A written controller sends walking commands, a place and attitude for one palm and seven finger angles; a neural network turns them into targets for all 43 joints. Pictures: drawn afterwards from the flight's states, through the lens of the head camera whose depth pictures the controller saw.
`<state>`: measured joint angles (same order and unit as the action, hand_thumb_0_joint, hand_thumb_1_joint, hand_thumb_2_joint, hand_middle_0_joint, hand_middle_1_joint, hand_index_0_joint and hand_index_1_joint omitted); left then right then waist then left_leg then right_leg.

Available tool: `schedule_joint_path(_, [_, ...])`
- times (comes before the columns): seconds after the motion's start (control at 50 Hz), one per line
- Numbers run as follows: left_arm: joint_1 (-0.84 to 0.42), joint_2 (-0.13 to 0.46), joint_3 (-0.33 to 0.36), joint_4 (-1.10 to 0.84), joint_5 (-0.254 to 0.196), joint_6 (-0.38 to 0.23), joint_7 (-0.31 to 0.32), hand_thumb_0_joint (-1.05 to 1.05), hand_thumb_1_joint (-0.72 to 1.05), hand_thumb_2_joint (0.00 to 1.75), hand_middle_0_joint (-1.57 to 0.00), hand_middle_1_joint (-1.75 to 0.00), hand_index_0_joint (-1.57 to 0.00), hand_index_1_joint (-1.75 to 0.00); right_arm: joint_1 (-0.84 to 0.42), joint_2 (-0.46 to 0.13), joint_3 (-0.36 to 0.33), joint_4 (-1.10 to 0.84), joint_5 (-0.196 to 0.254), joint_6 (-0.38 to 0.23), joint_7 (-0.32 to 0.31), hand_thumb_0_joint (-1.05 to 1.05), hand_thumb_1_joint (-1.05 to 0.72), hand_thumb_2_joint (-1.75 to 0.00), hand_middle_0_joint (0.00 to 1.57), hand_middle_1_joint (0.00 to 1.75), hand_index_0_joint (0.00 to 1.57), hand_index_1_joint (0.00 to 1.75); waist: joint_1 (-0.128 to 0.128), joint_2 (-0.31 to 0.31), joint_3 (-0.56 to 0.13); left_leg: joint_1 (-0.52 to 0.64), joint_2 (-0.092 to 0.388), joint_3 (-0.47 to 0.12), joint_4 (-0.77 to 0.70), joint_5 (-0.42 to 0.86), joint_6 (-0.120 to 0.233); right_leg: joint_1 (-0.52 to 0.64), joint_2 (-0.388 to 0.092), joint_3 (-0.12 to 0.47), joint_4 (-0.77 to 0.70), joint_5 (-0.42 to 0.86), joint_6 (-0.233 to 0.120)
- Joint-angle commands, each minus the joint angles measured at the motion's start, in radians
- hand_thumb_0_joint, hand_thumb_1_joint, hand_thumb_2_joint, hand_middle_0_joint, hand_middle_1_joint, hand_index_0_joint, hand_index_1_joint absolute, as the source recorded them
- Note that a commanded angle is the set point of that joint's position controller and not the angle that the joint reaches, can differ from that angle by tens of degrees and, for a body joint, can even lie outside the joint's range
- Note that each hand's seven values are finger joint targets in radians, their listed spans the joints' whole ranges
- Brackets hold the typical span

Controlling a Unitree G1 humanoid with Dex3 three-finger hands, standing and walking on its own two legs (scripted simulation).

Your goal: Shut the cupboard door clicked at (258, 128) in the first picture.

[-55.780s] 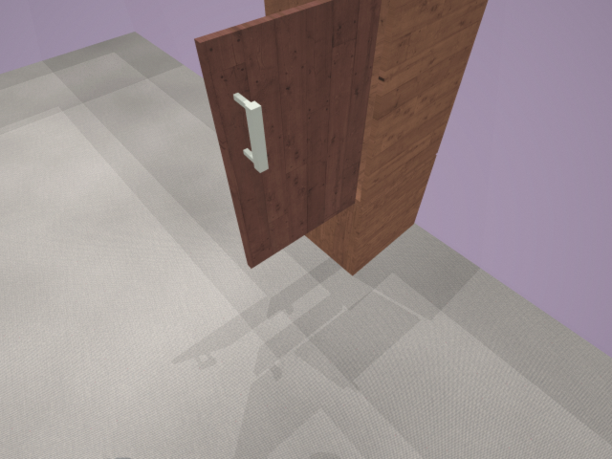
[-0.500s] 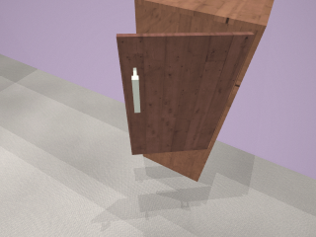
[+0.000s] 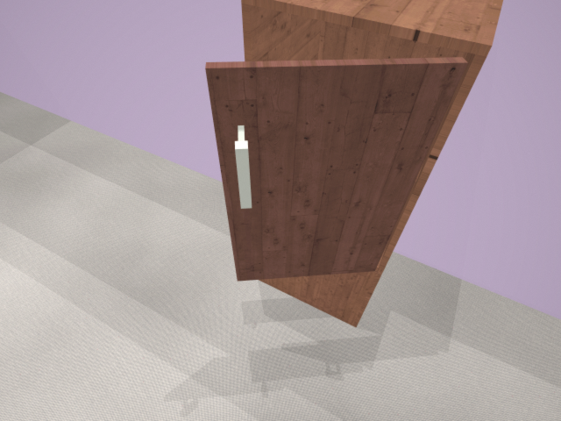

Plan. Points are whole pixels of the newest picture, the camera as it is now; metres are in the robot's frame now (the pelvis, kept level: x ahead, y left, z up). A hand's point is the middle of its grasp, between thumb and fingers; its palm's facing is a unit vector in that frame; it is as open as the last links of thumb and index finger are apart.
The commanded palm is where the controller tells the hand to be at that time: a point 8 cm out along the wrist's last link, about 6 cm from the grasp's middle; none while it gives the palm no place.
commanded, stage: shuffle to correct the standing spot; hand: left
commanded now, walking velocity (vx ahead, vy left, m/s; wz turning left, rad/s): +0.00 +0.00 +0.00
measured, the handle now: (243, 168) +0.49 +0.10 +0.09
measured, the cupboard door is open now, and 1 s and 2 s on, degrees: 33 33 33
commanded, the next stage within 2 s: come to a stop and stand still in 1.04 s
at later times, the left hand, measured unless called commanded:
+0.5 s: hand out of the picture +0.00 +0.14 -0.18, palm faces +0.08 -0.98 -0.20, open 7.4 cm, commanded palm none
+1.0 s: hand out of the picture +0.08 +0.09 -0.17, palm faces +0.13 -0.98 -0.18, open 7.4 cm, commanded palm none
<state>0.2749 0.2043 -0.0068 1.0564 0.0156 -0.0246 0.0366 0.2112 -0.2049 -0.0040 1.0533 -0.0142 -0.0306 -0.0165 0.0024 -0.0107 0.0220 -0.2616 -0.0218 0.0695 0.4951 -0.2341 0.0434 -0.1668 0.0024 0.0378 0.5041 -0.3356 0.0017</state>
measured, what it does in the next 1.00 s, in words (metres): steps to the right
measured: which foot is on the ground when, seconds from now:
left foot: down 0.00-1.00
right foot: down 0.00-0.64, up 0.66-1.00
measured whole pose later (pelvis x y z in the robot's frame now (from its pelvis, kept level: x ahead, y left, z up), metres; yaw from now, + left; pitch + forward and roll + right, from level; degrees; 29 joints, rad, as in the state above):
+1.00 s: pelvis +0.06 -0.10 +0.00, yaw +6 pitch +1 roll -2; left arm 0.24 0.19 0.06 0.99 0.03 0.06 -0.01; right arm 0.25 -0.15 -0.05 1.03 -0.04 0.01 -0.03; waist -0.02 0.00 0.05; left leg -0.27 0.11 0.06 0.51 -0.26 -0.03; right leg -0.40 -0.07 -0.04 0.73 -0.33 0.03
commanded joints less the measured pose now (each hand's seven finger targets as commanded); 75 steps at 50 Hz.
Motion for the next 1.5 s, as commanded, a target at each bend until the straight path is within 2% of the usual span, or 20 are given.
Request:
schedule_joint_path(0.0, [0.041,0.146,0.027,-0.040,0.004,-0.014,0.005,0.00,0.90,0.90,-0.20,-0.30,-0.20,-0.30,0.001,-0.140,-0.023,-0.037,0.003,-0.018,-0.007,0.00,-0.90,-0.90,0.20,0.30,0.20,0.30,0.004,0.007,-0.023,0.096,0.125,-0.127,-0.073,0.230,0.015,-0.050,-0.089,0.074,-0.086,0.254,-0.043])
schedule_joint_path(0.28, [0.098,0.090,0.025,-0.022,0.013,0.023,-0.010,0.00,0.90,0.90,-0.20,-0.30,-0.20,-0.30,0.028,-0.151,-0.038,-0.023,-0.009,0.013,-0.023,0.00,-0.90,-0.90,0.20,0.30,0.20,0.30,0.000,0.083,-0.008,0.103,0.228,-0.260,-0.097,0.204,0.076,-0.112,-0.042,-0.049,-0.003,0.045,-0.024])
schedule_joint_path(0.38, [0.156,0.098,0.040,-0.021,0.013,0.025,-0.009,0.00,0.90,0.90,-0.20,-0.30,-0.20,-0.30,0.018,-0.102,-0.038,-0.034,-0.007,0.017,-0.027,0.00,-0.90,-0.90,0.20,0.30,0.20,0.30,0.012,-0.034,-0.027,-0.039,0.133,-0.119,0.062,0.157,0.027,0.026,-0.096,0.031,-0.082,0.215,-0.054])
schedule_joint_path(0.44, [0.214,0.112,0.050,-0.015,0.019,0.026,-0.001,0.00,0.90,0.90,-0.20,-0.30,-0.20,-0.30,-0.030,-0.042,-0.030,-0.059,-0.006,0.021,-0.028,0.00,-0.90,-0.90,0.20,0.30,0.20,0.30,0.044,-0.210,0.024,-0.244,0.030,0.002,0.302,-0.249,-0.014,0.138,-0.215,0.125,-0.118,0.668,-0.130])
schedule_joint_path(0.52, [0.218,0.076,0.044,-0.017,0.028,0.028,0.012,0.00,0.90,0.90,-0.20,-0.30,-0.20,-0.30,-0.040,-0.012,-0.030,-0.058,-0.002,0.024,-0.026,0.00,-0.90,-0.90,0.20,0.30,0.20,0.30,0.034,-0.098,0.040,-0.276,0.053,0.016,0.386,-0.291,-0.011,0.164,-0.218,0.063,-0.070,0.891,-0.215])
schedule_joint_path(0.58, [0.168,0.075,0.038,-0.021,0.013,0.032,0.012,0.00,0.90,0.90,-0.20,-0.30,-0.20,-0.30,0.101,0.001,-0.029,-0.011,-0.008,0.021,-0.029,0.00,-0.90,-0.90,0.20,0.30,0.20,0.30,-0.046,-0.051,-0.021,0.025,0.039,0.037,0.048,0.003,-0.002,0.035,-0.137,-0.028,0.092,0.786,-0.140])
schedule_joint_path(0.6, [0.173,0.056,0.039,-0.026,0.008,0.032,0.008,0.00,0.90,0.90,-0.20,-0.30,-0.20,-0.30,0.207,-0.038,-0.043,0.027,-0.013,0.015,-0.037,0.00,-0.90,-0.90,0.20,0.30,0.20,0.30,-0.089,0.028,-0.076,0.236,0.135,-0.076,-0.021,0.247,0.041,-0.100,-0.101,-0.052,0.252,0.608,-0.089])
schedule_joint_path(0.62, [0.207,0.016,0.035,-0.037,-0.004,0.030,0.005,0.00,0.90,0.90,-0.20,-0.30,-0.20,-0.30,0.273,-0.132,-0.057,0.030,-0.018,0.014,-0.047,0.00,-0.90,-0.90,0.20,0.30,0.20,0.30,-0.087,0.278,-0.132,0.347,0.420,-0.436,-0.083,0.585,0.176,-0.295,-0.001,-0.120,0.499,0.013,-0.020])
schedule_joint_path(0.64, [0.193,0.059,0.040,-0.051,0.003,0.032,0.008,0.00,0.90,0.90,-0.20,-0.30,-0.20,-0.30,0.280,-0.152,-0.057,0.018,-0.009,0.023,-0.047,0.00,-0.90,-0.90,0.20,0.30,0.20,0.30,-0.084,0.206,-0.137,0.313,0.529,-0.532,-0.136,0.671,0.262,-0.334,-0.002,-0.028,0.639,-0.247,-0.023])
schedule_joint_path(0.7, [0.114,0.042,0.057,-0.050,0.024,0.056,-0.004,0.00,0.90,0.90,-0.20,-0.30,-0.20,-0.30,0.118,-0.081,-0.043,-0.014,-0.011,0.013,-0.051,0.00,-0.90,-0.90,0.20,0.30,0.20,0.30,-0.019,0.130,0.096,0.006,0.428,-0.340,-0.193,0.456,0.194,-0.364,-0.062,0.012,0.676,-0.125,-0.005])
schedule_joint_path(0.78, [0.159,-0.013,0.060,-0.035,0.019,0.082,-0.028,0.00,0.90,0.90,-0.20,-0.30,-0.20,-0.30,0.064,-0.100,-0.053,-0.043,-0.015,0.003,-0.042,0.00,-0.90,-0.90,0.20,0.30,0.20,0.30,0.021,0.138,0.036,-0.067,0.310,-0.132,-0.211,0.292,0.121,-0.268,-0.055,-0.043,0.590,0.012,0.022])
schedule_joint_path(0.96, [0.049,0.013,0.076,-0.112,0.012,0.065,-0.048,0.00,0.90,0.90,-0.20,-0.30,-0.20,-0.30,0.067,-0.176,-0.106,-0.072,-0.028,0.037,-0.027,0.00,-0.90,-0.90,0.20,0.30,0.20,0.30,-0.007,0.197,-0.001,-0.069,0.312,-0.165,-0.130,0.013,0.074,-0.131,-0.031,-0.132,0.114,0.036,0.031])
schedule_joint_path(1.0, [0.129,0.063,0.087,-0.091,0.016,0.050,-0.045,0.00,0.90,0.90,-0.20,-0.30,-0.20,-0.30,0.068,-0.138,-0.105,-0.078,-0.024,0.043,-0.022,0.00,-0.90,-0.90,0.20,0.30,0.20,0.30,0.030,0.055,-0.027,-0.149,0.215,-0.080,0.039,-0.050,0.008,0.021,-0.037,-0.117,-0.081,0.144,0.024])
schedule_joint_path(1.04, [0.162,0.195,0.109,-0.102,0.032,0.045,-0.030,0.00,0.90,0.90,-0.20,-0.30,-0.20,-0.30,0.038,-0.015,-0.075,-0.125,-0.014,0.047,-0.021,0.00,-0.90,-0.90,0.20,0.30,0.20,0.30,0.069,-0.360,-0.055,-0.336,0.026,0.038,0.507,-0.439,-0.047,0.038,-0.339,0.223,-0.214,0.347,-0.127])
schedule_joint_path(1.12, [-0.006,0.101,0.086,-0.148,0.030,0.048,-0.014,0.00,0.90,0.90,-0.20,-0.30,-0.20,-0.30,0.064,-0.046,-0.079,-0.092,-0.012,0.054,-0.021,0.00,-0.90,-0.90,0.20,0.30,0.20,0.30,-0.001,-0.248,-0.055,-0.305,0.081,-0.013,0.718,-0.290,-0.042,-0.056,-0.232,0.065,-0.165,0.346,-0.196])
schedule_joint_path(1.22, [0.056,0.083,0.063,-0.112,0.018,0.019,0.007,0.00,0.90,0.90,-0.20,-0.30,-0.20,-0.30,0.051,0.051,-0.030,-0.083,-0.004,0.034,-0.005,0.00,-0.90,-0.90,0.20,0.30,0.20,0.30,0.010,-0.042,-0.060,-0.098,0.049,0.009,0.231,-0.208,-0.056,-0.046,-0.249,0.094,-0.121,0.452,-0.200])
schedule_joint_path(1.28, [0.026,0.063,0.055,-0.099,-0.006,0.013,0.002,0.00,0.90,0.90,-0.20,-0.30,-0.20,-0.30,0.139,0.019,-0.024,-0.034,0.005,0.019,-0.012,0.00,-0.90,-0.90,0.20,0.30,0.20,0.30,-0.017,-0.018,-0.069,0.140,0.071,-0.031,-0.121,0.040,-0.040,-0.091,-0.178,0.055,-0.060,0.338,-0.116])
schedule_joint_path(1.32, [0.050,0.018,0.048,-0.102,-0.011,0.020,0.000,0.00,0.90,0.90,-0.20,-0.30,-0.20,-0.30,0.078,-0.061,-0.035,-0.060,-0.003,0.015,-0.019,0.00,-0.90,-0.90,0.20,0.30,0.20,0.30,0.028,0.159,-0.031,0.073,0.238,-0.190,-0.118,0.342,0.050,-0.085,-0.095,-0.010,-0.042,0.207,-0.038])
schedule_joint_path(1.36, [0.030,0.035,0.045,-0.071,-0.001,0.027,0.007,0.00,0.90,0.90,-0.20,-0.30,-0.20,-0.30,0.016,-0.035,-0.026,-0.057,-0.002,0.019,-0.024,0.00,-0.90,-0.90,0.20,0.30,0.20,0.30,0.034,0.209,-0.001,0.018,0.203,-0.163,-0.136,0.354,0.057,-0.017,-0.100,-0.020,-0.040,0.198,-0.026])
schedule_joint_path(1.48, [0.050,0.063,0.045,-0.043,0.004,0.026,0.005,0.00,0.90,0.90,-0.20,-0.30,-0.20,-0.30,0.038,-0.042,-0.029,-0.065,-0.001,0.036,-0.022,0.00,-0.90,-0.90,0.20,0.30,0.20,0.30,0.020,0.012,-0.008,0.038,0.148,-0.110,-0.107,0.127,0.013,-0.022,-0.167,0.046,-0.097,0.286,-0.062])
